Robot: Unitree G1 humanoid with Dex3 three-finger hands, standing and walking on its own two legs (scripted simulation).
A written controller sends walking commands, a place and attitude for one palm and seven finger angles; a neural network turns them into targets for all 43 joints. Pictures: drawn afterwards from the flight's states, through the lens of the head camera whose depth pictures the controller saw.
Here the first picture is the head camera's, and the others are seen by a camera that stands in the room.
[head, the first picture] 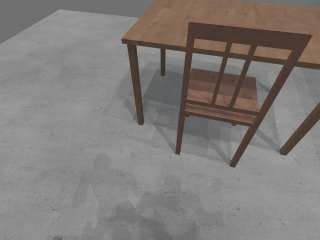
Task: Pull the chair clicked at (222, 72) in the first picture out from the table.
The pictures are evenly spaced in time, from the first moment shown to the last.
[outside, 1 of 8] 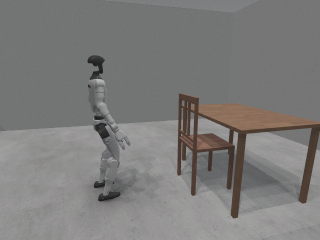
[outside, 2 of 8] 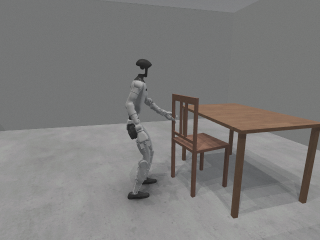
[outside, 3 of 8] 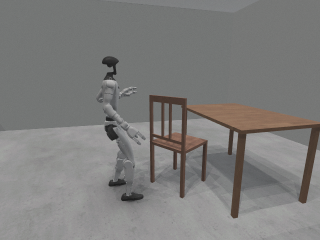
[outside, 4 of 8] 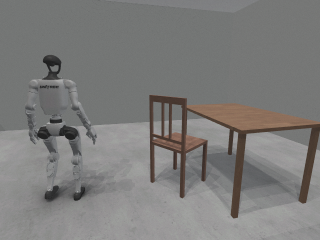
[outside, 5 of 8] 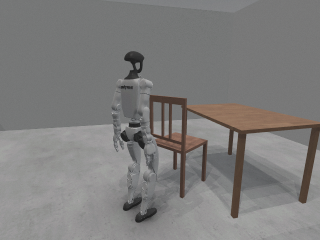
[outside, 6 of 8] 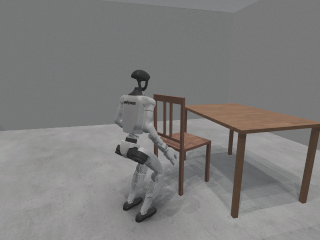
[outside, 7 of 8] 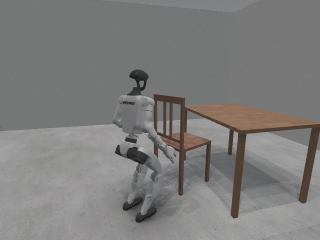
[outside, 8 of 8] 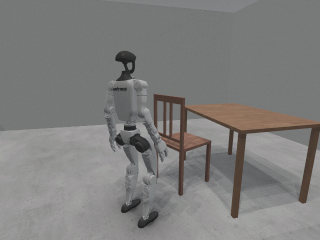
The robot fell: no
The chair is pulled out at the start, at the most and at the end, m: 0.00 0.26 0.21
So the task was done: no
